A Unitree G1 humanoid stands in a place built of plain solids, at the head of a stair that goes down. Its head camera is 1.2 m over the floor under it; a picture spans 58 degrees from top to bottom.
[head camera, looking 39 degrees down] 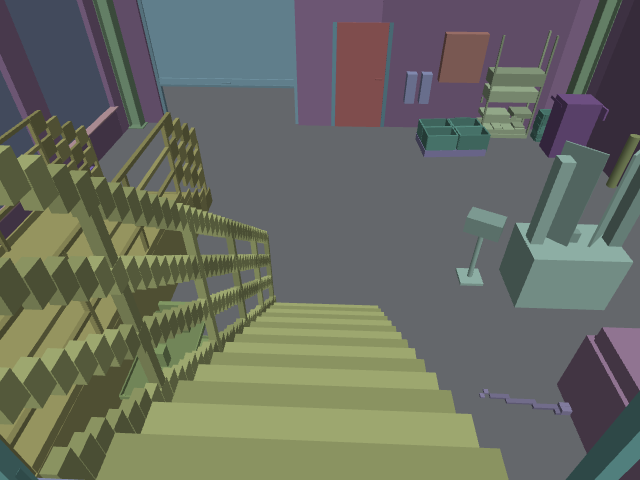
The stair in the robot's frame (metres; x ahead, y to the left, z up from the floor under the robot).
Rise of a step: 0.19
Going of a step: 0.22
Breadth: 1.30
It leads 2 degrees to the right of straight ahead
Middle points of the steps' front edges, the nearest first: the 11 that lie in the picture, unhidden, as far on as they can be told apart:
0.69 0.07 -0.19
0.91 0.06 -0.38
1.13 0.05 -0.57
1.35 0.04 -0.76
1.57 0.04 -0.95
1.79 0.03 -1.14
2.01 0.02 -1.33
2.23 0.01 -1.52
2.46 0.00 -1.71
2.68 -0.01 -1.91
2.90 -0.02 -2.10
